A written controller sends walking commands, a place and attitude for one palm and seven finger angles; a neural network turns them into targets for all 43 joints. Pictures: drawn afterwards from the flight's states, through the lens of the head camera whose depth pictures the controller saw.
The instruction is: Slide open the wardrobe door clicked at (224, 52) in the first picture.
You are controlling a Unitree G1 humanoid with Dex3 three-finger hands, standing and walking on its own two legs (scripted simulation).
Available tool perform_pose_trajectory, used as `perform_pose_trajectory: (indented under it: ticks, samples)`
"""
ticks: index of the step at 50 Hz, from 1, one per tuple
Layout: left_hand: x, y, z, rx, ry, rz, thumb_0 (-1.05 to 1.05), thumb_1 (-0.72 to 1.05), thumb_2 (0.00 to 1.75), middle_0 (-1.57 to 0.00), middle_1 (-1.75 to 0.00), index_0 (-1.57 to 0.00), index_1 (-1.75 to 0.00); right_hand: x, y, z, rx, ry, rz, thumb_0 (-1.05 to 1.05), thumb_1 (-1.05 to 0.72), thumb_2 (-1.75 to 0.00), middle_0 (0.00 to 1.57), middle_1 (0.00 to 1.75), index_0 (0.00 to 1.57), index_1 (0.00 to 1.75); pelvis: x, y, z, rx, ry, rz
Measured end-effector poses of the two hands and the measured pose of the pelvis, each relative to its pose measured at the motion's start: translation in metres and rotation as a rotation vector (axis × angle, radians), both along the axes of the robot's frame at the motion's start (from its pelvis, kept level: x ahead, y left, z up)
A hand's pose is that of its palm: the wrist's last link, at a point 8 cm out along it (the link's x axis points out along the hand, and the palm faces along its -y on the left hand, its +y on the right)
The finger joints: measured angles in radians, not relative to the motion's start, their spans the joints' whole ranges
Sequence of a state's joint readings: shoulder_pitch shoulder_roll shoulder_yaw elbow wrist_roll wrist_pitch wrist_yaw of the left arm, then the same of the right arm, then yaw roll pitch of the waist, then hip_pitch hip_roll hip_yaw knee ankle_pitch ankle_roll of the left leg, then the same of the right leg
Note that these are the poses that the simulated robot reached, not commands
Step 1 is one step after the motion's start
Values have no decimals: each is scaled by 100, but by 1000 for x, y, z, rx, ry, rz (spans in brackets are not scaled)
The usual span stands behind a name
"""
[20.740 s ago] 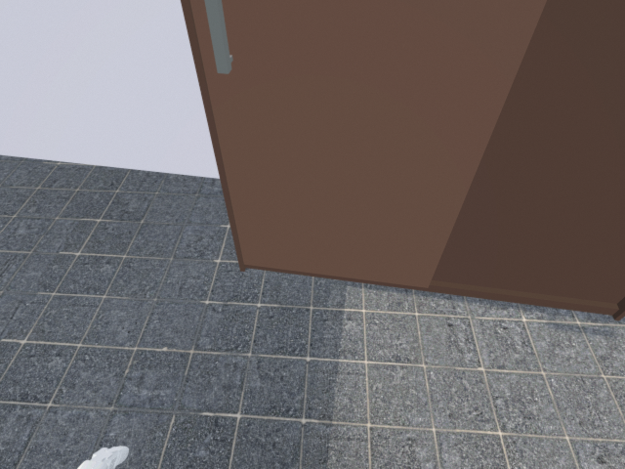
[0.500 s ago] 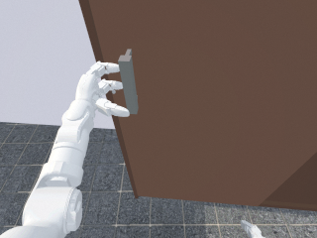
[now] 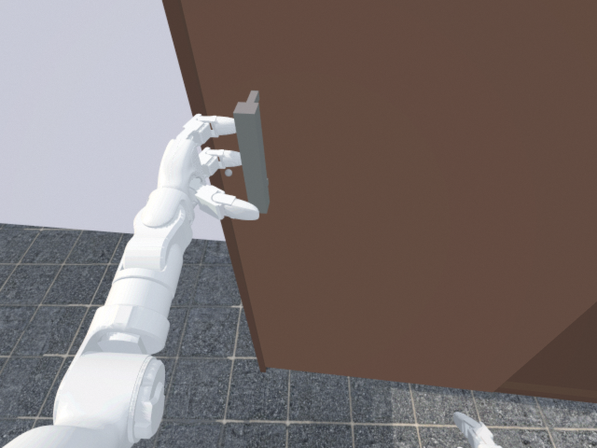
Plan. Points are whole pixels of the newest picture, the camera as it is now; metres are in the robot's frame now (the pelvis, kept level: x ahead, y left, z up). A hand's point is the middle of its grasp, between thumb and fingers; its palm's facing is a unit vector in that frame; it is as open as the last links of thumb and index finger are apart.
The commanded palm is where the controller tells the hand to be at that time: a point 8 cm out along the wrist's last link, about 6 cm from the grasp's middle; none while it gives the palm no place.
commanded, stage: slide the fingers in behind the handle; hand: left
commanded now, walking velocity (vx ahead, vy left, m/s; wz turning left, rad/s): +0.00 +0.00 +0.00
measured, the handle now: (256, 154) +0.46 +0.08 +0.17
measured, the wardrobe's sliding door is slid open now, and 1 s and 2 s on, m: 0.00 0.00 0.00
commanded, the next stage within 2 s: move the hooked fingers beside the handle in 0.12 s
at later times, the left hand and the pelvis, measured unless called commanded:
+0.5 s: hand (234, 171) +0.42 +0.11 +0.17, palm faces -0.07 -1.00 +0.00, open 13.8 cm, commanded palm +0.39 +0.15 +0.17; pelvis +0.00 +0.00 +0.00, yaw +0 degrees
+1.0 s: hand (218, 174) +0.41 +0.13 +0.18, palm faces -0.06 -1.00 -0.01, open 14.0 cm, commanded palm +0.38 +0.17 +0.17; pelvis +0.01 +0.00 +0.00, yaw -1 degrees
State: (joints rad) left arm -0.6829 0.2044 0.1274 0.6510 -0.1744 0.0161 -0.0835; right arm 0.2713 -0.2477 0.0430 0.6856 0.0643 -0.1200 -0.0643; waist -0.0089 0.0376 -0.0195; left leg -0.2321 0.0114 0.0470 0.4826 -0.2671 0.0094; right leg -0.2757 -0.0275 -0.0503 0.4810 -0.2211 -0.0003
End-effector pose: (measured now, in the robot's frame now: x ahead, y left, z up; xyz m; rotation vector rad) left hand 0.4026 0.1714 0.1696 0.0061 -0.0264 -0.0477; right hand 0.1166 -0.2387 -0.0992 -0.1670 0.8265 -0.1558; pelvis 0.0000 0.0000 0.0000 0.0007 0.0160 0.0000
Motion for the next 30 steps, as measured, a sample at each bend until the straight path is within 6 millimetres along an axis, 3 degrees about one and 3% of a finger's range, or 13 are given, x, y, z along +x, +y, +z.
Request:
perform_pose_trajectory:
  ticks: [15, 30]
  samples:
    - [-1, -9, 1, 9, 0, -8, -1, -50, 30, -31, -124, -30, -121, 24, 7, 2, 13, -26, 45, 1, -91, -90, 20, 30, 20, 30, 4, -2, 0, 0, 1, 12]
    - [1, -7, 1, -12, 8, -25, -1, -50, 30, -33, -124, -33, -121, 21, 2, 5, 7, -21, 19, 1, -91, -90, 20, 30, 20, 30, 6, -5, 1, 1, -2, -2]
